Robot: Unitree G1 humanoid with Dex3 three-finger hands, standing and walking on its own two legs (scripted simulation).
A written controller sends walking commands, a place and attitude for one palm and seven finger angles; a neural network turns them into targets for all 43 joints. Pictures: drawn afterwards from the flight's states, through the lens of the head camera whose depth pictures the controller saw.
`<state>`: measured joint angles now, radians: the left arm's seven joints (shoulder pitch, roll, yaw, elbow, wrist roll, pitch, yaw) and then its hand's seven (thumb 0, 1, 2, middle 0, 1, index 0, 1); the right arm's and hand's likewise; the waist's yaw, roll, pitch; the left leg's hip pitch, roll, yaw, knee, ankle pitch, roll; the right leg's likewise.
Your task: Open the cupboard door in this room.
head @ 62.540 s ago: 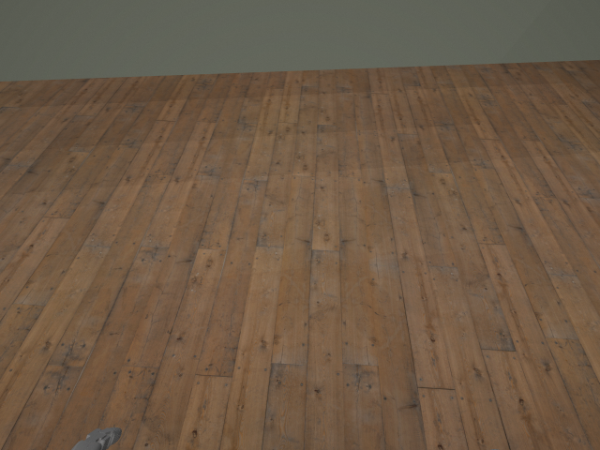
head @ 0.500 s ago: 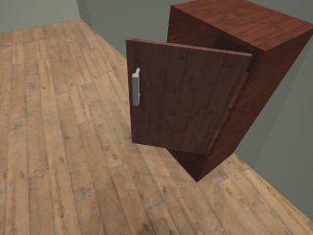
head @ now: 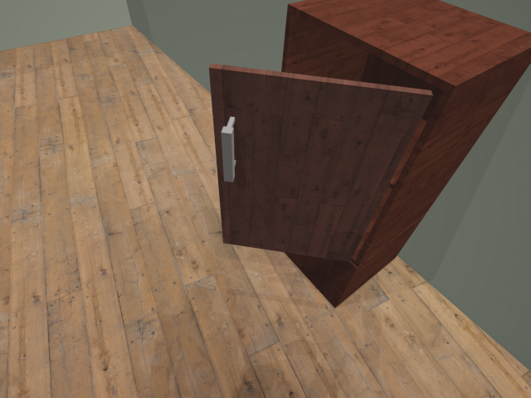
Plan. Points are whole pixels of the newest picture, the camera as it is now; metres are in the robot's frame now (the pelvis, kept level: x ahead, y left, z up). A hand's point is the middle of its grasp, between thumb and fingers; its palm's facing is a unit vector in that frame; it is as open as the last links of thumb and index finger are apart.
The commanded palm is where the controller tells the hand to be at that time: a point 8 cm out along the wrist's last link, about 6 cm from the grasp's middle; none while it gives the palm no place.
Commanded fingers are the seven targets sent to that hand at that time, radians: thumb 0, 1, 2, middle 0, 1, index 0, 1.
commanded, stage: come to a stop and stand still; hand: left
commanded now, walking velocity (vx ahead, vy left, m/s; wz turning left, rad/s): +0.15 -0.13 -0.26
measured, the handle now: (230, 150) +0.60 +0.12 +0.01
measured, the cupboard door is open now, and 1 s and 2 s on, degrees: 44 44 44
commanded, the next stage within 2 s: look again from close up in 1.38 s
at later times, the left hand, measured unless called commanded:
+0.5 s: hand out of the picture +0.03 +0.19 -0.17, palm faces +0.03 -0.97 -0.26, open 7.4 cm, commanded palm none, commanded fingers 0.00 0.90 0.90 -0.20 -0.30 -0.20 -0.30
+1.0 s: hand out of the picture -0.09 +0.17 -0.18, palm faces +0.04 -0.99 -0.15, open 7.4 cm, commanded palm none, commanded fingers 0.00 0.90 0.90 -0.20 -0.30 -0.20 -0.30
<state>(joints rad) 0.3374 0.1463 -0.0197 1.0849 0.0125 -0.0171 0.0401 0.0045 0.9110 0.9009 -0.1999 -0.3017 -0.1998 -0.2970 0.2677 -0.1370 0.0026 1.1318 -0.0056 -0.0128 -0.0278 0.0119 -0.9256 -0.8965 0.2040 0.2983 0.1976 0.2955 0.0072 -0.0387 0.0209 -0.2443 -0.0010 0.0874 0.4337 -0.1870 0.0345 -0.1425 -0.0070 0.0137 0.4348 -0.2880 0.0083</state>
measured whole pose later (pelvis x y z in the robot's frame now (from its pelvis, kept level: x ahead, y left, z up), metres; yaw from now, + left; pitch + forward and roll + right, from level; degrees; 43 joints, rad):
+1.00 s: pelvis -0.05 +0.01 +0.00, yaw +1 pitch -3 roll -1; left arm 0.40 0.14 -0.02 1.08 0.02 0.00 0.04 0.01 0.91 0.90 -0.20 -0.30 -0.20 -0.30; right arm 0.32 -0.13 -0.01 1.12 -0.01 0.02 -0.01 0.01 -0.91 -0.90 0.20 0.30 0.20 0.30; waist 0.00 -0.02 0.02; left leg -0.27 0.00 0.08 0.43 -0.12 0.05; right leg -0.17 -0.01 0.00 0.44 -0.23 0.02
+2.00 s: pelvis -0.11 +0.04 -0.01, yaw +0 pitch -4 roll -3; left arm 0.36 0.11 0.04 1.06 0.03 0.04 0.03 0.01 0.91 0.90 -0.20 -0.30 -0.20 -0.30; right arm 0.35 -0.10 -0.04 1.10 -0.02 0.04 -0.03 0.00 -0.91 -0.90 0.20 0.30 0.20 0.30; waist -0.01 0.00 0.02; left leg -0.40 -0.01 0.07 0.52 -0.13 0.08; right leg -0.36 0.00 0.00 0.77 -0.39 0.00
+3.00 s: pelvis -0.08 +0.00 -0.02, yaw -5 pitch +2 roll +1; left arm 0.10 0.15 0.05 0.97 0.02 -0.05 -0.02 0.01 0.91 0.90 -0.20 -0.30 -0.20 -0.30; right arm 0.46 -0.11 -0.05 1.16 -0.02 -0.01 -0.02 0.01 -0.91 -0.90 0.21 0.30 0.20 0.30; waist -0.07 0.01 0.08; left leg -0.22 0.13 0.06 0.80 -0.50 -0.03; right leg -0.42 -0.08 -0.12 0.61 -0.20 -0.01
